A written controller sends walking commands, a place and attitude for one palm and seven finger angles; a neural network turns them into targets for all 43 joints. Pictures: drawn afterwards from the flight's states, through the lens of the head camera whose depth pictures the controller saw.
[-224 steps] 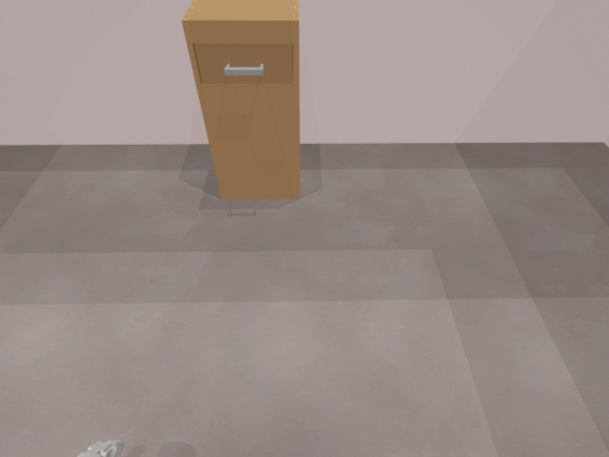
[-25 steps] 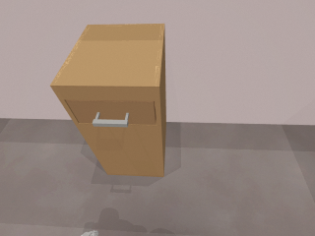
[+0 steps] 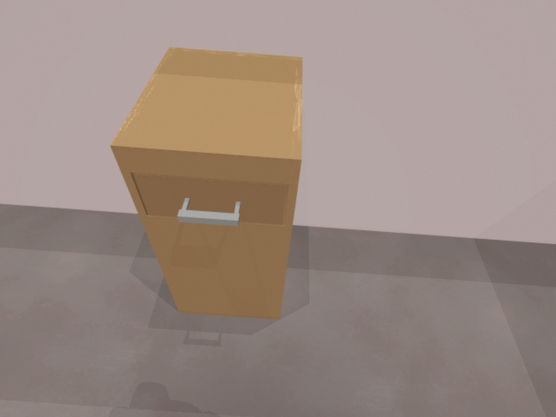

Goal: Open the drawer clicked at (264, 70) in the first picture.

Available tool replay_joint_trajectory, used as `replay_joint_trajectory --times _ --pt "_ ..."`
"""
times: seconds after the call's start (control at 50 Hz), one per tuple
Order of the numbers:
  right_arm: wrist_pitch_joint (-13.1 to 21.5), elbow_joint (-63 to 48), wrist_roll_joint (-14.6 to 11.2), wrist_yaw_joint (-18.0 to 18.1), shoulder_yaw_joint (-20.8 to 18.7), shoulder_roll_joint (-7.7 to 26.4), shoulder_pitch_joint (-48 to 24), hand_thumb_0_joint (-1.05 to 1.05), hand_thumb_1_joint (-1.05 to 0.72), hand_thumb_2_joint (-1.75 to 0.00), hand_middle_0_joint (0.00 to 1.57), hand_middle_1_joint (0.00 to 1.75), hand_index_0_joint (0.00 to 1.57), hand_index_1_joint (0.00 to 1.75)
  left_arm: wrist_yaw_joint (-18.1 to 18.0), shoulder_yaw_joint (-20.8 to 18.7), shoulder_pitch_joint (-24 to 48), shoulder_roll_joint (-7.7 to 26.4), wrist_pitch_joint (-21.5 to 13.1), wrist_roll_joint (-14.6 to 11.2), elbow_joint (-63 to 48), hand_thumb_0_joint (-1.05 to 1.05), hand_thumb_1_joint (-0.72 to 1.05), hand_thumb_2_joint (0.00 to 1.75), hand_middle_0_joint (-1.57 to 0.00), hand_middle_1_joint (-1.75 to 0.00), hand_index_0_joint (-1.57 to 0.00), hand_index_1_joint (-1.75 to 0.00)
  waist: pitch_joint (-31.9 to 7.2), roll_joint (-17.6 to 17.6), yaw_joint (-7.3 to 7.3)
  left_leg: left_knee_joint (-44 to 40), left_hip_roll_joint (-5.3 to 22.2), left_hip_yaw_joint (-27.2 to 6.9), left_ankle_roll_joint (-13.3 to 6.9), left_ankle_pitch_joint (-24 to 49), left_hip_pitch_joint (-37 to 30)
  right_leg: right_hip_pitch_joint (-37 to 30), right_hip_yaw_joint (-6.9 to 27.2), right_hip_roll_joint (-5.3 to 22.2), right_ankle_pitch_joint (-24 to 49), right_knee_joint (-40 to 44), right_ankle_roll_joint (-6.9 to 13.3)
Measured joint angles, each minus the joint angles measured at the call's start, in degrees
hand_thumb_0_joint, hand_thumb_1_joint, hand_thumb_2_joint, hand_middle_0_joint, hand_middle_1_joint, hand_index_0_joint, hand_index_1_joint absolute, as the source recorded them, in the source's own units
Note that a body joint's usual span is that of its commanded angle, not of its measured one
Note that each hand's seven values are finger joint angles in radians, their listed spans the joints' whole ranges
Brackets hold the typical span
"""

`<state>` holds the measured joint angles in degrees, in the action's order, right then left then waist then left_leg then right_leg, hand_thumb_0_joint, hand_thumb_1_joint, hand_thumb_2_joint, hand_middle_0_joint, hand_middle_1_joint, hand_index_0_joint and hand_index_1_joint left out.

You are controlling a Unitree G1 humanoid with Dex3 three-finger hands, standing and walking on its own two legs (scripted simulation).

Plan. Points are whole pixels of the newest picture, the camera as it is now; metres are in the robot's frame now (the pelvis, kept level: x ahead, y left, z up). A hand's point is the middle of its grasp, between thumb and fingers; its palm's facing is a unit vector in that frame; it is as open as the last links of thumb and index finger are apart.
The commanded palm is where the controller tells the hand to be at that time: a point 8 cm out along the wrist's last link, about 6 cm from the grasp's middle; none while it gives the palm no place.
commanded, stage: come to a stop and stand still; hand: left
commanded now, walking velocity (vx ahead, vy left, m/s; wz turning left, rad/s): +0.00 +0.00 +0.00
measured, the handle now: (210, 211) +0.55 +0.18 -0.12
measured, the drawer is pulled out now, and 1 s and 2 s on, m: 0.00 0.00 0.00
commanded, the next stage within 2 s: look again from close up in 1.60 s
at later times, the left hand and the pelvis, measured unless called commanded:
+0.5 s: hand out of the picture -0.01 +0.11 -0.18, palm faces +0.05 -0.98 -0.21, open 7.3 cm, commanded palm none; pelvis +0.01 -0.06 -0.01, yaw +1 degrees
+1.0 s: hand out of the picture -0.01 +0.11 -0.18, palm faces +0.07 -0.98 -0.18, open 7.4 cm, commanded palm none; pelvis +0.02 -0.05 +0.00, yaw +0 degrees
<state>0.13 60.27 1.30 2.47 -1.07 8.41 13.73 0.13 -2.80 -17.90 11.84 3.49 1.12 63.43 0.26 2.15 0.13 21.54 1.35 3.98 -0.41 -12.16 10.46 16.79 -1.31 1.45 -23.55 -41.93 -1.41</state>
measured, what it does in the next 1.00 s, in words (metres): steps on the spot: right foot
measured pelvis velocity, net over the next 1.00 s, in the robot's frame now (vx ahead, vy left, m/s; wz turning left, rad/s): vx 0.02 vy -0.05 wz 0.01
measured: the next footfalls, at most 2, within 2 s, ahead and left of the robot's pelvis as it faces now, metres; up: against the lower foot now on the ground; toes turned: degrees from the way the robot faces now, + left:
right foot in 0.08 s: -0.01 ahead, -0.12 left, +0.00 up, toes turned -3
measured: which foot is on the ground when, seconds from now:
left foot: down 0.00-1.00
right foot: up 0.00-0.06, down 0.08-1.00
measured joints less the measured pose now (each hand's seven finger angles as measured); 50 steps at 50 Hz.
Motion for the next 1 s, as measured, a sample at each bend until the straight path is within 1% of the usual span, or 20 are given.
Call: replay_joint_trajectory --times 0.04,0.08,0.1,0.14,0.18,0.24,0.32,0.46,0.58,0.74,0.88,1.0 --pt "0.08 0.73 -0.13 -0.01 -0.11 0.22 0.18 0.0 -0.92 -0.9 0.2 0.29 0.2 0.3 -0.06 0.42 -0.04 -0.69 -0.24 -0.22 0.57 0.01 0.91 0.9 -0.19 -0.29 -0.2 -0.3 0.6 -0.42 -0.39 0.7 0.11 0.19 0.42 -0.29 0.48 -2.56 -0.4 0.11 1.34 5.55 0.24" --pt "0.14 1.65 -0.47 -0.03 -0.19 0.34 0.72 0.0 -0.92 -0.9 0.2 0.29 0.2 0.3 -0.19 0.81 0.0 -1.18 -1.1 -0.33 0.83 0.01 0.91 0.9 -0.19 -0.29 -0.2 -0.3 0.93 -0.38 -0.49 2.61 -0.12 0.46 1.05 -1.21 1.43 -5.9 -0.59 0.5 6.69 13.42 0.74" --pt "0.13 2.34 -0.71 -0.05 -0.26 0.56 0.85 0.0 -0.92 -0.9 0.2 0.29 0.2 0.3 -0.43 0.97 0.31 -1.7 -1.61 -0.33 1.25 0.01 0.91 0.9 -0.19 -0.29 -0.2 -0.3 1.15 -0.96 -0.41 3.85 0.25 0.44 1.46 -1.87 1.91 -6.81 -0.69 0.17 5.86 15.07 1.36" --pt "-0.21 3.64 -0.97 -0.07 -0.32 1.16 1.2 0.0 -0.91 -0.9 0.2 0.29 0.2 0.3 -0.71 1.53 0.84 -3.1 -2.32 -0.38 1.85 0.01 0.91 0.9 -0.19 -0.29 -0.2 -0.3 1.43 -3.0 -0.77 4.36 1.43 -0.27 2.2 -2.16 1.69 -7.65 -1.37 -1.07 5.42 15.7 2.47" --pt "-0.6 4.64 -0.91 -0.11 -0.08 1.24 1.76 0.0 -0.91 -0.9 0.2 0.29 0.2 0.3 -0.96 1.99 1.0 -4.05 -3.01 -0.5 2.0 0.01 0.91 0.9 -0.19 -0.29 -0.2 -0.3 1.16 -3.81 -1.07 3.73 1.95 -0.72 2.6 -1.95 1.03 -8.31 -1.81 -1.66 5.57 16.13 3.17" --pt "-0.7 5.84 -0.88 -0.12 0.4 0.69 2.37 0.0 -0.91 -0.9 0.2 0.29 0.2 0.3 -1.56 2.5 1.62 -4.9 -3.29 -0.56 2.25 0.01 0.91 0.9 -0.2 -0.29 -0.2 -0.3 0.91 -3.82 -1.24 2.61 2.44 -1.05 3.31 -1.46 -0.19 -9.32 -2.14 -2.21 5.67 16.66 3.81" --pt "-0.71 6.68 -0.83 -0.05 0.84 -0.33 2.93 0.0 -0.91 -0.9 0.2 0.29 0.2 0.3 -1.95 2.51 1.95 -4.65 -3.11 -0.78 2.69 0.02 0.93 0.9 -0.2 -0.3 -0.2 -0.3 0.77 -3.78 -1.27 2.04 3.32 -1.47 4.15 -1.25 -1.2 -10.48 -2.53 -3.16 5.74 17.37 4.64" --pt "-0.89 6.8 -0.75 0.02 1.08 -1.12 3.25 0.0 -0.91 -0.9 0.2 0.29 0.2 0.3 -2.08 2.41 1.48 -4.79 -3.43 -0.93 2.09 0.02 0.93 0.9 -0.2 -0.3 -0.2 -0.3 0.78 -4.15 -0.93 1.8 4.36 -2.18 4.73 -1.17 -1.54 -11.36 -3.17 -4.31 6.03 18.44 5.64" --pt "-0.79 6.43 -0.79 0.23 1.08 -0.85 3.08 0.0 -0.91 -0.9 0.2 0.29 0.2 0.3 -2.12 2.4 0.69 -5.46 -3.51 -0.94 2.02 0.01 0.92 0.9 -0.2 -0.3 -0.2 -0.3 0.91 -4.21 -0.64 1.74 4.66 -2.42 4.88 -1.34 -1.73 -11.77 -3.39 -4.65 5.93 18.82 5.94" --pt "-0.61 6.08 -0.86 0.5 1.06 -0.38 2.5 0.0 -0.91 -0.9 0.2 0.29 0.2 0.3 -2.18 2.42 -0.15 -6.09 -3.64 -0.88 2.11 0.01 0.91 0.9 -0.2 -0.3 -0.2 -0.3 0.99 -3.58 -0.14 1.91 4.63 -2.52 4.9 -1.81 -1.95 -12.29 -3.48 -4.62 5.69 19.17 5.78" --pt "-0.41 5.72 -0.84 0.73 1.13 -0.34 1.93 0.0 -0.91 -0.9 0.2 0.29 0.2 0.3 -2.15 2.4 -0.42 -5.89 -3.62 -0.82 2.23 0.01 0.9 0.9 -0.2 -0.3 -0.2 -0.3 0.85 -2.95 0.16 2.12 4.29 -2.18 4.99 -2.34 -2.47 -12.83 -3.18 -4.22 5.42 19.18 5.32" --pt "-0.19 5.56 -0.83 0.7 1.25 -0.15 1.85 0.0 -0.92 -0.9 0.2 0.29 0.2 0.3 -2.04 2.44 -0.15 -5.28 -3.59 -0.81 2.19 0.01 0.9 0.9 -0.2 -0.3 -0.2 -0.3 0.86 -2.8 0.17 1.75 3.7 -1.61 4.5 -2.4 -2.95 -13.05 -2.68 -3.59 5.45 19.32 4.73"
